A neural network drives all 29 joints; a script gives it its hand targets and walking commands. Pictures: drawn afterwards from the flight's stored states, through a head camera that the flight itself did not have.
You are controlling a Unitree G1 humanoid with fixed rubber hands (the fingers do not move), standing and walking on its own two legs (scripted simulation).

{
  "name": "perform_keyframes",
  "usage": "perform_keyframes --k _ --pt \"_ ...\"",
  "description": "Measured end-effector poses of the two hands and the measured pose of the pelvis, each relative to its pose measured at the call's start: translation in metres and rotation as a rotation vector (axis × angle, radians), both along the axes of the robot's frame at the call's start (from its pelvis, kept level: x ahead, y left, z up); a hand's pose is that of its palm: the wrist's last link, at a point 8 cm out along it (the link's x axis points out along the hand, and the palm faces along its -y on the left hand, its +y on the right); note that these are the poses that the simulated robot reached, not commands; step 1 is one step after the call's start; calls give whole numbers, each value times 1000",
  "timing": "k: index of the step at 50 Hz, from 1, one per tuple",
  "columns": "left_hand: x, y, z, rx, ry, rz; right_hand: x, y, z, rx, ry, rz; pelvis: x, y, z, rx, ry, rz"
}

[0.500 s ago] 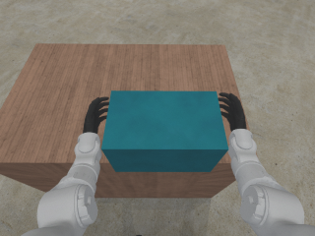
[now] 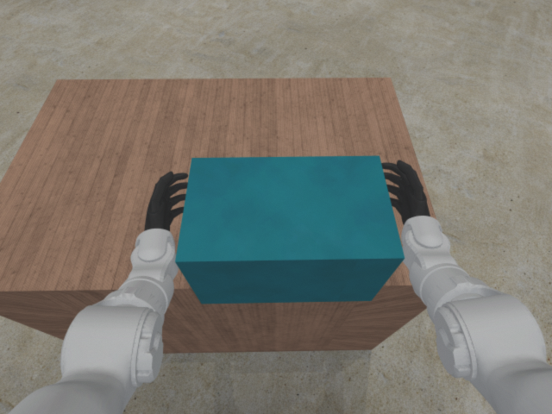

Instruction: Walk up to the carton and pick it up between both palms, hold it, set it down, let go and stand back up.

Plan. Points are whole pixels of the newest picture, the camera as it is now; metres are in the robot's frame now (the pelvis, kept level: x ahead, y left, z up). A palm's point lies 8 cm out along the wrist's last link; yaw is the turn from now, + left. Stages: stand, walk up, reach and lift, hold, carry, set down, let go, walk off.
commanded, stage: set down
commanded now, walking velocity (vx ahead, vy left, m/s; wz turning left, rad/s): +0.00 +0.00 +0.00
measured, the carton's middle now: (286, 233) +0.39 +0.01 -0.03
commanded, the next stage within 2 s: none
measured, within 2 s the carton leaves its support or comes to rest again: neither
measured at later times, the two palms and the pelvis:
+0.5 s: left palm (135, 227) +0.39 +0.24 +0.01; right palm (452, 210) +0.41 -0.26 +0.02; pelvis -0.04 -0.01 -0.04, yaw -1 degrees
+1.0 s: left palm (103, 173) +0.41 +0.25 +0.11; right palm (483, 152) +0.43 -0.25 +0.13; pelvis -0.01 +0.00 +0.01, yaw -1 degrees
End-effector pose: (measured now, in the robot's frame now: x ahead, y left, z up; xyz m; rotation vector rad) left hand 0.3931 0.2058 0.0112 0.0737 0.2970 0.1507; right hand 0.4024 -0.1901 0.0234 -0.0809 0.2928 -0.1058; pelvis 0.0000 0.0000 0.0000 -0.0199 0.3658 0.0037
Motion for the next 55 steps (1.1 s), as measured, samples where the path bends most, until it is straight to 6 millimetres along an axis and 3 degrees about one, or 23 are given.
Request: perform_keyframes --k 7,14,19,25,38,44,55 --pt "3 11 -3 12 -15 16 11 -16 -3 -20 -37 -18 -4 0 -18 -7 45 -11" --pt "-7 32 -21 23 5 49 6 -54 -18 -47 -18 -55 -19 -4 -33 3 83 -23" --pt "-10 39 -24 14 -19 55 3 -67 -21 -16 -42 -38 -29 -7 -39 11 117 -29" --pt "-6 39 -2 -7 -43 41 3 -66 -4 5 -54 -2 -36 -10 -36 19 102 -31" --pt "9 45 77 -1 -77 24 14 -58 75 3 -67 -8 -29 -9 -11 10 -11 -15" --pt "13 48 92 1 -76 16 20 -60 97 1 -71 -13 -20 -7 -1 4 -55 -10" --pt "18 45 113 -19 -76 -21 21 -67 117 34 -77 -11 -7 -4 12 -2 -139 -8"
